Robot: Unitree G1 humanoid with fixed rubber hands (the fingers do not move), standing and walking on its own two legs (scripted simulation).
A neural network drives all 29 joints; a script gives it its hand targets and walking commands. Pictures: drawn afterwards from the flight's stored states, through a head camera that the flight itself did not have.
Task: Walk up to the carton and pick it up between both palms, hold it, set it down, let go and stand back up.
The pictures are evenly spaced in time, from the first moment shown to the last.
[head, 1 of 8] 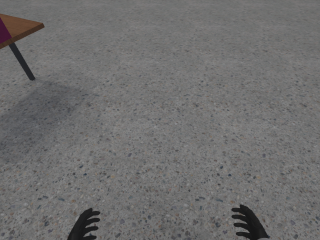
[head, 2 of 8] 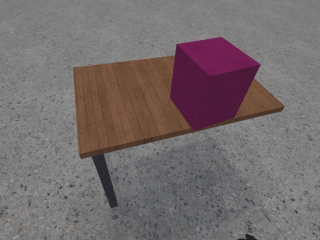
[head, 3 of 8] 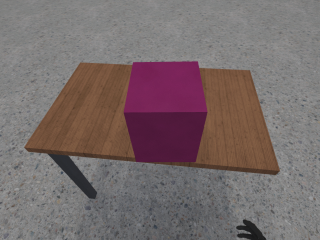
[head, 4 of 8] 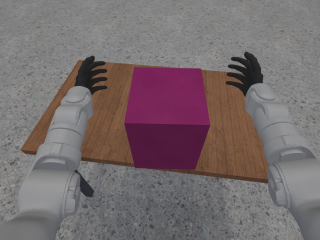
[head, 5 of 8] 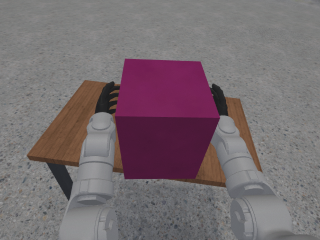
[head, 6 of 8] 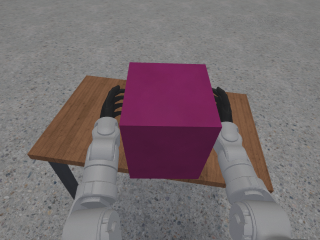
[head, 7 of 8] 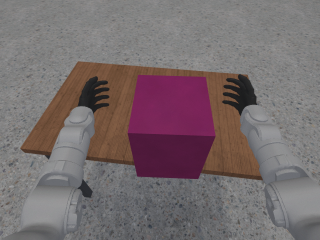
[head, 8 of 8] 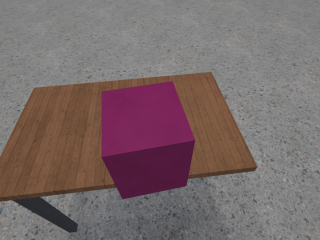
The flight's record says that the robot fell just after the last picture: no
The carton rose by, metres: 0.20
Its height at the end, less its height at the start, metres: +0.00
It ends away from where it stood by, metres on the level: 0.04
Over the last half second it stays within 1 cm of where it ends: yes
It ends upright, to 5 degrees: yes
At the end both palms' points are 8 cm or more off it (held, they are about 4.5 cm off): yes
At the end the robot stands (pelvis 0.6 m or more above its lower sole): yes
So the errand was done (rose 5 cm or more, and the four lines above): yes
